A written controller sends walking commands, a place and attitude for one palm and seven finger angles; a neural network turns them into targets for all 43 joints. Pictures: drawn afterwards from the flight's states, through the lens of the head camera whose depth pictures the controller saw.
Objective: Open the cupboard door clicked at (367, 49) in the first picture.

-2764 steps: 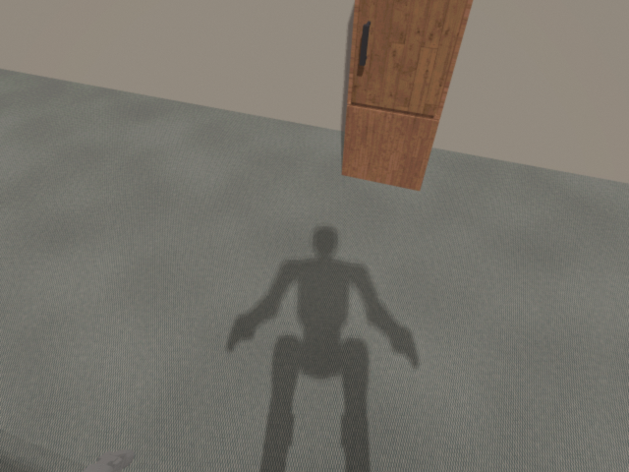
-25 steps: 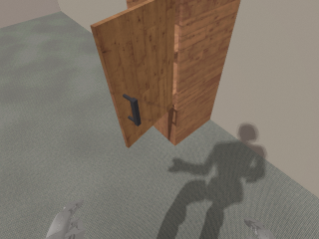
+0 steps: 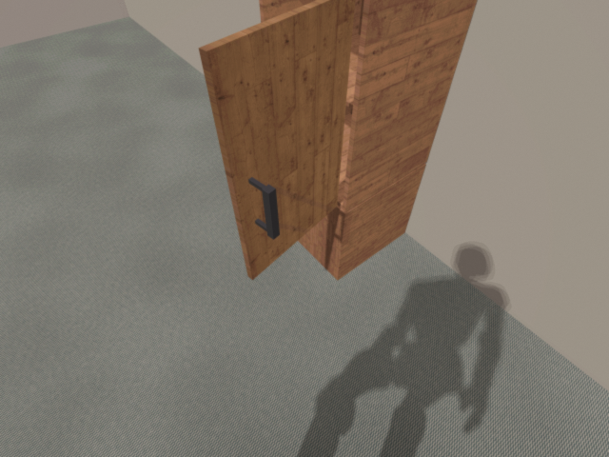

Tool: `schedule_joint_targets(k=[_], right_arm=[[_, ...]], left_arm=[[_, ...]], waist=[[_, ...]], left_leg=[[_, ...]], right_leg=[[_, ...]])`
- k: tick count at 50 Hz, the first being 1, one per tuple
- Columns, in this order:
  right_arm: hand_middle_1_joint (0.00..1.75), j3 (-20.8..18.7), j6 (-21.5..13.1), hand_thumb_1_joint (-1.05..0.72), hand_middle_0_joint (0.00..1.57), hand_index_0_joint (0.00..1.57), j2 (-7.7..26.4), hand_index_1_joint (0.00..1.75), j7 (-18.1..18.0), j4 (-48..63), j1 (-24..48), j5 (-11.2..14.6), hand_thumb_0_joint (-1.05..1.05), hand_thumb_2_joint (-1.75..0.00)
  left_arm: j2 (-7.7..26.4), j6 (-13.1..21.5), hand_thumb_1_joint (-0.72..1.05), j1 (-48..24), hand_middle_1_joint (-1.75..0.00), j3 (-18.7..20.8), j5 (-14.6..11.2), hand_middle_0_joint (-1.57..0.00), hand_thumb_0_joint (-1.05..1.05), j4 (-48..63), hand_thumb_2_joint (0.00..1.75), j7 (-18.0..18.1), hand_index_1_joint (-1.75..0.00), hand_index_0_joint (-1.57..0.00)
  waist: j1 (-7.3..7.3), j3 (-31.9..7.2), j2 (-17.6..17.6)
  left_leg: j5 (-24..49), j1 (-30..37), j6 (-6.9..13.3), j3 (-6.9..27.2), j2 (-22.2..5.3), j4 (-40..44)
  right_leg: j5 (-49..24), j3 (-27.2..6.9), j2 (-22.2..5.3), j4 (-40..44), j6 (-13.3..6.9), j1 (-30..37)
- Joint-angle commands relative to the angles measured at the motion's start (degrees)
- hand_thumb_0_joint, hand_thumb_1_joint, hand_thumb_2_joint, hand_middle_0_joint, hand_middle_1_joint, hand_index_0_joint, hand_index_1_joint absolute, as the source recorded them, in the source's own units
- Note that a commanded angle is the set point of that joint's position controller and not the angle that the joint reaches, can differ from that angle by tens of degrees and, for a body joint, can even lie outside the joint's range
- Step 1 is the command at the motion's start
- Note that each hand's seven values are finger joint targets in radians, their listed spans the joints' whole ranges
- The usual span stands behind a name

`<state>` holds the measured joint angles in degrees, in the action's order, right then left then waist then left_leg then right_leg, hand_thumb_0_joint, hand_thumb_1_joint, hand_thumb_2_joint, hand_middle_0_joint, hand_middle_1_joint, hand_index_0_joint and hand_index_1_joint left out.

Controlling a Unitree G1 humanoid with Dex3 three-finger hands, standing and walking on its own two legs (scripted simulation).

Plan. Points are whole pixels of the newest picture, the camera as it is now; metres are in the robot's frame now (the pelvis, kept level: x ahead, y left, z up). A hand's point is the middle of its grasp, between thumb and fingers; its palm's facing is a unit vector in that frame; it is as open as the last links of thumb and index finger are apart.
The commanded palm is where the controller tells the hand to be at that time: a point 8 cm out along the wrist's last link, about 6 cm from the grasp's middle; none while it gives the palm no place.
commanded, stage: let the arm hang, fingers relaxed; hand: left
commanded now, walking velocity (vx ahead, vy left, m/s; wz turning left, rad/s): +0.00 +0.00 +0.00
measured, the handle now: (264, 208) +0.60 +0.13 -0.09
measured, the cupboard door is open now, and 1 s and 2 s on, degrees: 100 100 100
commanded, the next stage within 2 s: look to check the result in 0.40 s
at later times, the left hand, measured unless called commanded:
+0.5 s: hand out of the picture +0.04 +0.17 -0.17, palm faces +0.03 -0.98 -0.19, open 7.4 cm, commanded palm none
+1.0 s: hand out of the picture +0.04 +0.14 -0.17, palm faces +0.03 -0.98 -0.17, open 7.4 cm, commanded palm none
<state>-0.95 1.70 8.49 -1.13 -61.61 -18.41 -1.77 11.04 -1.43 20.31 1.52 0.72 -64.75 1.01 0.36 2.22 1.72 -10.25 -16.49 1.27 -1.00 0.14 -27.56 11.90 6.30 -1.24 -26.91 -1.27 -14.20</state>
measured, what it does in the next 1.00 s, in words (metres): shifts its weight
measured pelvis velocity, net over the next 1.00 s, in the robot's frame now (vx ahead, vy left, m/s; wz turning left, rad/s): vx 0.05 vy -0.02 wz -0.01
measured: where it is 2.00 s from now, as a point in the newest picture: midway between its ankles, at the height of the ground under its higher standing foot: outside the picture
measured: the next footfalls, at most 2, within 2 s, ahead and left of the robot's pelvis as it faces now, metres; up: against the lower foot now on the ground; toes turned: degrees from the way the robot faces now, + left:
none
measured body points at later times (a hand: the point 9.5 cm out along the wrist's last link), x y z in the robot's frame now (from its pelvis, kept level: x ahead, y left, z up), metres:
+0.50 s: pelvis +0.03 -0.01 +0.01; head +0.05 -0.01 +0.45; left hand +0.04 +0.22 -0.15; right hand +0.02 -0.21 -0.16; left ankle +0.05 +0.11 -0.74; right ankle +0.03 -0.11 -0.74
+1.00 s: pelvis +0.05 -0.02 +0.01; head +0.07 -0.02 +0.46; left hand +0.04 +0.20 -0.15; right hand +0.04 -0.23 -0.16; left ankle +0.05 +0.11 -0.74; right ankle +0.03 -0.11 -0.74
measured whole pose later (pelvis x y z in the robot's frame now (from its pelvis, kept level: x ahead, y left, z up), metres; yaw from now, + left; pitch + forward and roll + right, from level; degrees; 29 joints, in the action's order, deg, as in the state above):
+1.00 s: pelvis +0.05 -0.02 +0.01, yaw -1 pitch -1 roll +0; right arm 0.2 0.1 7.5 -2.3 -65.8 -15.5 -1.4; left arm 7.4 0.4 16.1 0.3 0.0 -66.1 1.7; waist 0.0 2.8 0.2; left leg -12.7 -8.9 -0.4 -1.3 -0.8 -22.7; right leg 14.6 5.8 0.0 -22.7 -2.0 -7.2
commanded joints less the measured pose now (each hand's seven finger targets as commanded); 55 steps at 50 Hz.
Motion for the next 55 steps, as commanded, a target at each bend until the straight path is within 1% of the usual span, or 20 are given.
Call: schedule_joint_targets(k=[1, 2, 4, 5, 6, 9, 11, 13, 15, 16, 18, 23, 28, 30, 37, 43, 48, 51, 53, 55], right_arm=[[0.3, -0.8, -0.9, -0.9, 0.2, 0.2, 5.7, 0.3, -0.5, 0.6, -3.8, 0.3, 0.0, -0.9], [0.3, -0.6, -1.0, -0.9, 0.2, 0.2, 5.3, 0.3, -0.5, 0.2, -3.8, 0.2, 0.0, -0.9], [0.3, -0.4, -1.1, -0.9, 0.2, 0.2, 5.0, 0.3, -0.5, -0.1, -3.3, 0.2, 0.0, -0.9], [0.3, -0.4, -1.3, -0.9, 0.2, 0.2, 4.9, 0.3, -0.6, -0.3, -3.3, 0.2, 0.0, -0.9], [0.3, -0.4, -1.4, -0.9, 0.2, 0.2, 5.1, 0.3, -0.6, -0.3, -3.0, 0.2, 0.0, -0.9], [0.3, -0.1, -1.7, -0.9, 0.2, 0.2, 4.3, 0.3, -0.7, -0.8, -2.7, 0.2, 0.0, -0.9], [0.3, -0.1, -1.9, -0.9, 0.2, 0.2, 4.5, 0.3, -0.7, -0.7, -2.5, 0.4, 0.0, -0.9], [0.3, 0.0, -2.1, -0.9, 0.2, 0.2, 3.9, 0.3, -0.7, -1.2, -2.5, 0.4, 0.0, -0.9], [0.3, 0.1, -2.2, -0.9, 0.2, 0.2, 3.7, 0.3, -0.8, -1.5, -2.4, 0.4, 0.0, -0.9], [0.3, 0.0, -2.1, -0.9, 0.2, 0.2, 3.9, 0.3, -0.9, -1.4, -2.3, 0.5, 0.0, -0.9], [0.3, 0.2, -2.2, -0.9, 0.2, 0.2, 3.7, 0.3, -0.9, -1.7, -2.3, 0.5, 0.0, -0.9], [0.3, 0.3, -1.9, -0.9, 0.2, 0.2, 3.7, 0.3, -1.0, -2.4, -2.0, 0.6, 0.0, -0.9], [0.3, 0.4, -2.0, -0.9, 0.2, 0.2, 3.8, 0.3, -1.2, -2.7, -1.9, 0.6, 0.0, -0.9], [0.3, 0.3, -2.1, -0.9, 0.2, 0.2, 4.0, 0.3, -1.2, -2.8, -2.1, 0.7, 0.0, -0.9], [0.3, 0.6, -2.1, -0.9, 0.2, 0.2, 3.7, 0.3, -1.4, -3.1, -1.6, 0.7, 0.0, -0.9], [0.3, 0.6, -2.0, -0.9, 0.2, 0.2, 3.9, 0.3, -1.5, -3.2, -1.4, 0.7, 0.0, -0.9], [0.3, 0.6, -2.0, -0.9, 0.2, 0.2, 4.0, 0.3, -1.5, -3.5, -1.2, 0.6, 0.0, -0.9], [0.3, 0.6, -1.9, -0.9, 0.2, 0.2, 4.1, 0.3, -1.5, -3.3, -1.3, 0.7, 0.0, -0.9], [0.3, 0.6, -2.0, -0.9, 0.2, 0.2, 3.9, 0.3, -1.5, -3.5, -1.5, 0.6, 0.0, -0.9], [0.3, 0.5, -2.1, -0.9, 0.2, 0.2, 4.0, 0.3, -1.6, -3.4, -1.5, 0.6, 0.0, -0.9]], left_arm=[[5.0, 1.4, 0.9, -0.2, -0.3, 1.0, 0.2, -0.2, 0.0, 2.3, 0.9, 0.7, -0.3, -0.2], [5.0, 1.4, 0.9, -0.5, -0.3, 0.9, 0.2, -0.2, 0.0, 2.2, 0.9, 0.7, -0.3, -0.2], [4.5, 1.4, 0.9, -0.4, -0.3, 0.7, 0.1, -0.2, 0.0, 1.9, 0.9, 0.7, -0.3, -0.2], [4.3, 1.4, 0.9, -0.5, -0.3, 0.7, 0.1, -0.2, 0.0, 1.8, 0.9, 0.7, -0.3, -0.2], [4.2, 1.5, 0.9, 0.1, -0.3, 0.7, 0.1, -0.2, 0.0, 1.6, 0.9, 0.8, -0.3, -0.2], [3.6, 1.6, 0.9, -0.7, -0.3, 0.6, -0.1, -0.2, 0.0, 1.6, 0.9, 0.9, -0.3, -0.2], [3.5, 1.8, 0.9, -0.4, -0.3, 0.6, 0.0, -0.2, 0.0, 1.4, 0.9, 1.0, -0.3, -0.2], [3.2, 2.1, 0.9, -0.8, -0.3, 0.5, -0.2, -0.2, 0.0, 1.3, 0.9, 1.0, -0.3, -0.2], [3.2, 2.1, 0.9, -1.2, -0.3, 0.5, -0.3, -0.2, 0.0, 1.1, 0.9, 1.0, -0.3, -0.2], [3.0, 2.2, 0.9, -0.9, -0.3, 0.5, -0.3, -0.2, 0.0, 1.1, 0.9, 1.1, -0.3, -0.2], [3.1, 2.2, 0.9, -1.5, -0.3, 0.4, -0.4, -0.2, 0.0, 1.1, 0.9, 1.1, -0.3, -0.2], [2.7, 2.1, 0.9, -1.6, -0.3, 0.2, -0.4, -0.2, 0.0, 0.6, 0.9, 1.1, -0.3, -0.2], [2.3, 2.2, 0.9, -0.9, -0.3, 0.1, -0.4, -0.2, 0.0, 0.2, 0.9, 1.2, -0.3, -0.2], [2.4, 2.3, 0.9, -1.0, -0.3, 0.2, -0.4, -0.2, 0.0, 0.2, 0.9, 1.2, -0.3, -0.2], [2.2, 2.3, 0.9, 0.0, -0.3, 0.1, -0.4, -0.2, 0.0, -0.4, 0.9, 1.3, -0.3, -0.2], [2.0, 2.4, 0.9, 0.4, -0.3, 0.0, -0.4, -0.2, 0.0, -0.5, 0.9, 1.3, -0.3, -0.2], [2.1, 2.4, 0.9, 0.1, -0.3, 0.0, -0.4, -0.2, 0.0, -0.4, 0.9, 1.3, -0.3, -0.2], [2.1, 2.5, 0.9, 0.3, -0.3, 0.0, -0.4, -0.2, 0.0, -0.3, 0.9, 1.3, -0.3, -0.2], [2.3, 2.5, 0.9, 0.0, -0.3, 0.1, -0.4, -0.2, 0.0, -0.2, 0.9, 1.3, -0.3, -0.2], [2.5, 2.6, 0.9, 0.1, -0.3, 0.2, -0.5, -0.2, 0.0, -0.2, 0.9, 1.3, -0.3, -0.2]], waist=[[-0.75, 3.2, -2.7], [-0.76, 4.1, -3.0], [-0.44, 5.2, -2.0], [-0.44, 5.1, -0.7], [-0.07, 4.5, -0.1], [-0.05, 3.9, 1.0], [0.26, 2.8, 0.5], [0.11, 1.2, -0.2], [0.03, 0.8, 0.8], [0.16, 0.6, -0.1], [0.0, 0.7, -0.3], [-0.31, 2.4, -0.6], [-0.39, 1.3, -2.0], [-0.49, 0.6, -1.5], [-0.41, 2.0, -0.7], [-0.32, 1.9, -1.8], [-0.33, 2.5, -0.9], [-0.3, 2.6, -1.9], [-0.39, 2.1, -0.9], [-0.3, 1.2, -1.2]], left_leg=[[-10.4, -0.5, 1.5, 5.8, -4.4, 6.7], [-10.7, -1.5, 1.5, 6.1, -4.6, 7.4], [-10.2, -1.9, 1.4, 6.3, -4.7, 8.4], [-9.5, -2.2, 1.3, 6.4, -5.0, 9.1], [-9.0, -2.0, 1.3, 6.3, -5.1, 9.0], [-7.7, -2.6, 1.1, 6.7, -5.2, 10.2], [-5.2, -1.9, 1.0, 6.4, -5.3, 9.7], [-1.5, 0.0, 0.7, 5.5, -5.0, 8.9], [1.1, 1.0, 0.6, 5.4, -5.2, 8.7], [2.3, 1.8, 0.6, 5.1, -5.3, 8.0], [4.0, 2.4, 0.6, 5.1, -5.3, 8.1], [3.4, 3.2, 0.5, 4.8, -5.5, 8.5], [5.1, 5.2, 0.5, 4.3, -5.5, 8.1], [6.2, 5.8, 0.5, 4.3, -5.7, 8.0], [7.0, 5.9, 0.4, 3.8, -5.6, 8.0], [7.4, 6.9, 0.4, 3.6, -5.6, 7.7], [7.2, 6.6, 0.2, 3.4, -5.6, 7.8], [6.9, 6.8, 0.2, 3.2, -5.6, 7.4], [7.8, 6.8, 0.1, 3.3, -5.6, 7.6], [8.5, 7.2, 0.2, 3.2, -5.7, 7.5]], right_leg=[[15.1, -8.0, -5.4, 9.4, -2.4, -4.1], [14.5, -7.7, -5.4, 9.0, -2.2, -3.7], [13.0, -7.7, -5.1, 8.6, -2.0, -3.4], [11.2, -7.6, -5.0, 8.2, -1.9, -2.3], [9.9, -7.3, -4.8, 8.0, -1.8, -1.4], [6.6, -7.1, -4.8, 7.3, -1.6, 1.2], [4.2, -6.6, -4.9, 7.2, -1.5, 2.8], [2.1, -6.8, -5.5, 7.3, -1.6, 3.7], [0.2, -6.5, -5.4, 7.2, -1.5, 4.3], [-0.4, -6.3, -5.4, 7.4, -1.5, 4.4], [-2.0, -6.3, -5.6, 7.3, -1.4, 4.7], [-1.2, -6.3, -5.3, 7.9, -1.3, 3.8], [-2.8, -6.3, -5.3, 8.0, -1.2, 4.3], [-3.8, -6.4, -5.3, 7.9, -1.2, 5.0], [-5.1, -6.5, -5.3, 8.4, -1.3, 5.1], [-6.4, -6.5, -5.4, 8.7, -1.4, 5.3], [-6.3, -6.5, -5.4, 9.0, -1.4, 5.5], [-6.3, -6.4, -5.2, 9.3, -1.5, 5.5], [-7.7, -6.7, -5.3, 8.9, -1.5, 6.1], [-9.0, -6.5, -5.5, 8.6, -1.6, 6.9]])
